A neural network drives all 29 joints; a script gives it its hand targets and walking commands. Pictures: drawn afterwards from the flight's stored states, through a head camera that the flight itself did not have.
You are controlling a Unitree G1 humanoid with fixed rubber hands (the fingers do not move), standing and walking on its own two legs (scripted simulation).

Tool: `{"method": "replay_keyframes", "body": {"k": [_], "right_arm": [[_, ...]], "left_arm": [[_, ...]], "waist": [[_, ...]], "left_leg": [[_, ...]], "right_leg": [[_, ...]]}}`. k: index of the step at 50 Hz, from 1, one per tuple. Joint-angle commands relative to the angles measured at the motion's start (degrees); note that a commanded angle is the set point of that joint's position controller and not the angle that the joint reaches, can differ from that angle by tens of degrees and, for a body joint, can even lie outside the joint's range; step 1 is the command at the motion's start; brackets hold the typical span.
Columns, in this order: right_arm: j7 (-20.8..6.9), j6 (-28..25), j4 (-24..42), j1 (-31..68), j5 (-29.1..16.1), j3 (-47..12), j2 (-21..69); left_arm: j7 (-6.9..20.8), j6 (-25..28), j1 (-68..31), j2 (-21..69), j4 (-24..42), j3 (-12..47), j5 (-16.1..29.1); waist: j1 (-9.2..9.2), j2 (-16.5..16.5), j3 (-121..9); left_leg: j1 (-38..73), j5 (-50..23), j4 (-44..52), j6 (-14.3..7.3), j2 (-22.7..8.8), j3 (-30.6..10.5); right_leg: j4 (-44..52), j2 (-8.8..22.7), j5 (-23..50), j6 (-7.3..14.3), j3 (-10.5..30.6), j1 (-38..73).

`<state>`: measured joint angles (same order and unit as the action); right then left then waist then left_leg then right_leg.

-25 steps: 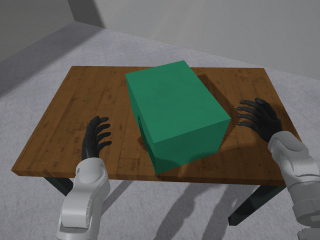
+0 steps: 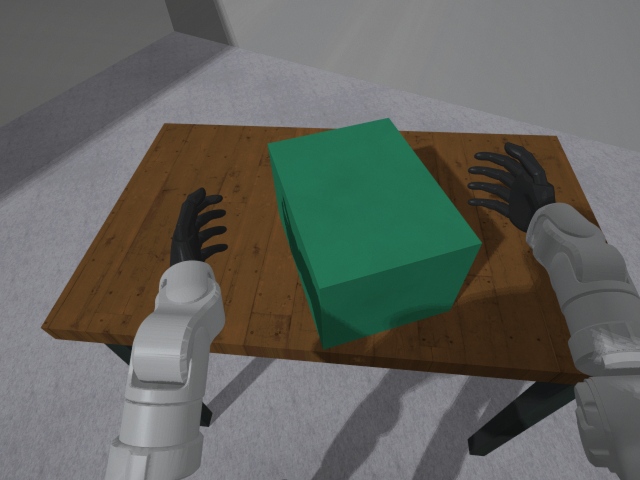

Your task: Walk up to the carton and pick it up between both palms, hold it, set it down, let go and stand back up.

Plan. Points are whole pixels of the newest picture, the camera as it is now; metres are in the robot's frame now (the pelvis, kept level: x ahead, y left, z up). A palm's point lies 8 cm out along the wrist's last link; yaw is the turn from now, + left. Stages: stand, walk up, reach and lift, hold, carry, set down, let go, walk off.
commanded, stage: reach and lift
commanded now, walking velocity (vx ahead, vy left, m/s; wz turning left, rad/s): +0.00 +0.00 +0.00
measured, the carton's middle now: (358, 226) +0.45 -0.01 +0.02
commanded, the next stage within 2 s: none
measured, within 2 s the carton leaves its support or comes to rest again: neither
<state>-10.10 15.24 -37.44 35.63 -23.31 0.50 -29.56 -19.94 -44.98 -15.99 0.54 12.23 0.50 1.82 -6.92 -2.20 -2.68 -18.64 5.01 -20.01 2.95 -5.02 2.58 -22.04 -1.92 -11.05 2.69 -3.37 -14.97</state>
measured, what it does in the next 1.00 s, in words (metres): stands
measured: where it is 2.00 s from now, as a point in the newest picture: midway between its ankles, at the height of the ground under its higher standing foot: outside the picture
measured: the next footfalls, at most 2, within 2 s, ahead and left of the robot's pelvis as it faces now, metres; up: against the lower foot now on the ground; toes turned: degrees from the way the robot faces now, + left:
none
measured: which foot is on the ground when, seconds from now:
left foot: down 0.00-1.00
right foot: down 0.00-1.00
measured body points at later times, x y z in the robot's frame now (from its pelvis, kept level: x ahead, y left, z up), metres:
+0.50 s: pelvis +0.01 +0.00 +0.00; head +0.04 -0.02 +0.45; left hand +0.36 +0.19 +0.14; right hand +0.49 -0.17 +0.16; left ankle +0.05 +0.16 -0.74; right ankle +0.00 -0.09 -0.74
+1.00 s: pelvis +0.02 +0.00 +0.00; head +0.07 -0.02 +0.45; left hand +0.40 +0.20 +0.13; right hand +0.52 -0.16 +0.16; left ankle +0.05 +0.16 -0.74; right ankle +0.00 -0.09 -0.74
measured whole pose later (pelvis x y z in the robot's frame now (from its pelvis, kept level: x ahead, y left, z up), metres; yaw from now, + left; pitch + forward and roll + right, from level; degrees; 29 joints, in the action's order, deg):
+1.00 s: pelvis +0.02 +0.00 +0.00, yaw +0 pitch +7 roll +0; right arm -8.6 12.0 -63.4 60.5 -23.3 -6.3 -29.6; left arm -17.3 -35.0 -38.3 0.5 -19.1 -3.6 1.9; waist -11.7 -3.1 -2.6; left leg -19.4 6.5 -19.7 3.1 -5.1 3.0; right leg -19.8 -2.0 -11.4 2.3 -2.8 -15.0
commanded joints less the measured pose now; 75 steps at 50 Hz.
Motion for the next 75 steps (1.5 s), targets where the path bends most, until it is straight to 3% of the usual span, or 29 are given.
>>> {"method": "replay_keyframes", "body": {"k": [1, 3, 5, 8, 10, 15, 17, 19, 21, 25, 30, 33, 34, 39, 40, 44, 47, 48, 53, 54, 57, 62, 64, 67, 68, 71, 72, 74, 75], "right_arm": [[0.3, -2.7, 2.5, 29.2, -0.9, 1.9, -18.1], [0.2, -2.3, 0.4, 29.0, 0.1, 1.9, -18.3], [0.4, -2.3, 1.0, 32.2, 0.0, 1.0, -17.6], [0.1, -1.9, -3.1, 33.7, 0.5, 1.1, -17.6], [0.0, -1.6, -6.2, 34.6, 0.5, 0.0, -16.4], [0.7, -2.3, -6.4, 40.9, 0.9, -0.1, -16.3], [0.9, -2.7, -7.4, 40.6, 0.5, -0.7, -15.2], [1.2, -2.6, -8.1, 41.7, 0.8, -1.8, -14.7], [1.1, -2.4, -10.1, 43.2, 0.2, -2.1, -14.6], [1.3, -2.9, -11.7, 44.8, 0.0, -2.7, -13.6], [1.6, -3.4, -10.6, 48.9, -0.6, -3.5, -12.8], [1.7, -3.2, -14.7, 50.5, -0.9, -4.4, -12.5], [1.7, -3.0, -15.7, 50.1, -0.8, -5.1, -12.3], [1.8, -3.6, -16.9, 53.6, -0.2, -3.8, -11.5], [1.6, -3.6, -17.6, 52.8, -1.2, -5.8, -10.7], [1.5, -4.8, -22.2, 49.2, 0.2, -5.6, -10.7], [1.2, -6.5, -22.4, 49.7, 0.3, -6.5, -9.1], [1.2, -7.0, -23.0, 48.6, 0.7, -6.1, -8.1], [0.8, -10.9, -22.1, 49.1, 1.2, -5.1, -7.6], [0.7, -11.2, -24.5, 47.5, 1.8, -5.7, -5.5], [1.0, -13.3, -21.9, 47.3, 1.7, -6.3, -5.1], [0.7, -17.8, -23.1, 44.5, 3.1, -5.8, -4.2], [0.3, -19.8, -22.9, 45.2, 2.9, -5.2, -4.8], [0.2, -21.4, -26.0, 44.6, 3.3, -6.7, -3.6], [0.4, -22.6, -26.3, 43.7, 4.2, -5.5, -4.2], [0.1, -25.7, -22.9, 45.1, 3.3, -5.9, -4.2], [0.3, -26.1, -23.7, 45.0, 4.0, -5.5, -4.0], [0.1, -26.1, -25.2, 45.6, 3.5, -6.3, -4.1], [0.1, -26.4, -26.1, 44.4, 3.9, -5.9, -4.1]], "left_arm": [[1.2, 2.9, -30.4, -2.5, 3.7, -7.0, 3.8], [1.1, 2.8, -31.1, -2.4, 2.1, -7.1, 3.5], [1.4, 2.9, -32.9, -3.5, 1.3, -8.0, 3.4], [1.1, 3.2, -34.8, -3.6, -1.1, -7.7, 2.0], [1.0, 3.4, -36.5, -3.6, -2.8, -7.8, 2.2], [1.4, 4.3, -42.3, -4.5, -4.1, -8.4, 2.6], [1.7, 4.4, -40.9, -4.3, -3.4, -9.1, 1.7], [2.1, 5.1, -41.6, -4.2, -6.4, -9.5, 1.6], [2.2, 5.0, -43.4, -4.1, -8.9, -9.1, 1.6], [2.0, 5.9, -45.0, -4.0, -10.1, -9.6, 0.9], [2.3, 7.4, -48.6, -4.8, -11.1, -9.4, 2.1], [2.5, 7.3, -50.6, -5.8, -17.1, -11.1, 1.6], [2.6, 7.3, -50.2, -5.4, -17.3, -11.0, 1.2], [2.0, 9.6, -54.7, -5.4, -19.6, -10.0, 1.8], [2.1, 10.0, -53.7, -6.5, -20.1, -11.6, 1.2], [2.7, 11.3, -50.3, -5.0, -23.1, -11.6, -0.1], [3.6, 13.9, -50.1, -3.3, -23.4, -11.2, -0.5], [3.8, 14.8, -49.1, -2.4, -26.3, -10.3, -0.6], [4.3, 19.1, -47.5, -0.1, -25.5, -8.9, -0.9], [4.9, 20.1, -46.5, 0.8, -30.4, -8.5, -0.7], [5.9, 22.7, -43.8, -0.5, -33.0, -10.0, -1.7], [6.5, 29.4, -42.3, 0.4, -34.6, -11.1, -2.2], [6.5, 31.4, -41.9, 1.0, -33.5, -10.2, -2.6], [7.5, 33.9, -39.6, 1.8, -40.3, -10.5, -2.4], [7.7, 35.5, -39.5, 1.6, -38.3, -11.2, -3.2], [7.5, 38.3, -38.6, 2.0, -34.7, -11.1, -2.8], [7.7, 38.9, -38.8, 2.9, -35.1, -10.6, -2.4], [7.6, 39.1, -38.1, 2.7, -37.1, -11.4, -3.3], [7.6, 39.2, -36.9, 4.1, -38.3, -10.4, -2.4]], "waist": [[-1.35, 6.7, -20.0], [-1.07, 7.4, -19.1], [-2.42, 8.3, -21.4], [-2.34, 6.0, -21.4], [-2.17, 6.8, -21.0], [-2.38, 7.6, -25.7], [-3.28, 6.0, -25.3], [-3.18, 7.7, -25.5], [-3.41, 6.3, -23.8], [-3.91, 5.3, -26.1], [-3.84, 6.7, -29.7], [-5.08, 7.1, -28.1], [-4.48, 6.9, -27.5], [-4.04, 6.1, -31.3], [-5.68, 6.4, -30.3], [-4.4, 6.7, -30.1], [-5.24, 6.2, -30.1], [-4.61, 6.0, -29.5], [-4.53, 5.3, -34.0], [-4.53, 5.6, -30.8], [-5.72, 9.2, -32.2], [-6.0, 9.7, -35.4], [-6.27, 7.9, -38.1], [-6.58, 10.2, -35.7], [-5.76, 10.0, -37.8], [-7.26, 9.3, -44.3], [-6.15, 9.2, -45.1], [-7.51, 10.4, -43.9], [-6.67, 9.9, -43.2]], "left_leg": [[17.7, -9.2, -0.4, -1.5, 1.8, -1.4], [17.4, -8.6, -0.1, -1.5, 1.6, -1.3], [16.6, -9.2, -0.2, -1.8, 1.8, -0.8], [16.8, -7.6, 0.3, -1.2, 1.3, -0.9], [17.1, -8.9, -0.1, -0.9, 1.3, -1.2], [14.9, -10.5, -0.6, -1.3, 1.8, -0.7], [14.9, -14.3, -1.2, -1.1, 2.1, -0.5], [14.1, -14.1, -1.2, -1.1, 2.0, -0.3], [13.7, -12.8, -0.9, -0.8, 2.0, 0.1], [13.5, -15.2, -2.0, -0.5, 1.9, 0.0], [12.5, -16.6, -2.3, -0.4, 2.2, 0.2], [10.6, -15.9, -1.9, -0.9, 2.5, 0.4], [11.3, -17.5, -2.1, -0.7, 2.3, 0.2], [11.2, -16.2, -2.6, -0.2, 1.9, 0.0], [11.2, -17.5, -2.5, -0.5, 2.3, 0.2], [13.2, -20.8, -3.4, 0.0, 1.9, -0.5], [12.8, -22.3, -3.5, 0.3, 2.1, 0.2], [12.1, -21.1, -3.5, 0.4, 2.2, 0.4], [13.8, -25.2, -5.1, 0.7, 1.9, -0.2], [11.4, -23.1, -4.6, 0.3, 2.2, 0.0], [8.2, -21.2, -4.2, -0.8, 2.4, 0.7], [7.7, -22.1, -4.8, -1.2, 2.3, 0.8], [8.4, -24.8, -5.7, -0.8, 2.1, 0.5], [5.8, -23.0, -5.5, -1.4, 2.1, 0.7], [6.1, -24.4, -5.7, -1.0, 2.2, 0.9], [6.7, -28.8, -6.9, -1.0, 2.1, 0.8], [6.4, -29.2, -7.0, -0.9, 2.3, 0.9], [6.2, -28.1, -6.8, -1.2, 2.0, 0.9], [6.1, -27.9, -6.7, -1.2, 1.9, 0.6]], "right_leg": [[5.0, -2.6, 11.5, -0.8, 4.3, -1.4], [5.3, -2.6, 10.6, -1.0, 4.2, -1.4], [4.8, -2.6, 12.4, -1.4, 4.7, -0.4], [5.2, -2.6, 10.5, -0.9, 4.0, -1.0], [5.3, -2.7, 10.9, -0.9, 4.2, -0.9], [4.8, -2.8, 13.6, -1.6, 4.1, -0.1], [4.4, -2.5, 18.2, -1.8, 4.1, 1.2], [4.1, -2.4, 20.1, -2.0, 4.5, 2.0], [4.3, -2.7, 16.5, -2.2, 4.0, 1.1], [4.1, -2.6, 19.1, -2.1, 4.1, 0.2], [3.7, -2.5, 21.8, -2.0, 4.2, 1.1], [3.9, -2.0, 21.7, -2.4, 4.5, 0.5], [3.3, -1.5, 25.1, -2.6, 4.5, 1.8], [3.7, -2.1, 20.1, -2.1, 3.5, -1.0], [3.5, -1.4, 23.4, -2.5, 4.3, -0.1], [3.3, -2.3, 24.5, -2.2, 3.6, -0.9], [3.2, -2.3, 26.6, -2.6, 3.1, -0.6], [3.3, -2.3, 25.1, -2.5, 3.1, -1.4], [3.5, -3.0, 24.5, -1.7, 2.2, -3.3], [4.2, -2.4, 23.5, -1.9, 2.7, -3.1], [3.3, -2.3, 26.8, -3.0, 3.0, -0.8], [1.8, -2.5, 28.3, -3.2, 2.7, -1.1], [1.6, -2.8, 28.7, -2.7, 2.1, -3.1], [1.6, -2.4, 29.2, -3.0, 2.2, -3.0], [1.4, -2.3, 31.6, -3.3, 2.1, -2.0], [-0.1, -2.7, 37.3, -3.3, 1.7, -1.7], [0.1, -2.7, 37.7, -3.2, 1.9, -1.7], [0.6, -2.7, 34.9, -3.3, 1.8, -2.0], [0.7, -2.7, 34.2, -3.0, 1.6, -3.1]]}}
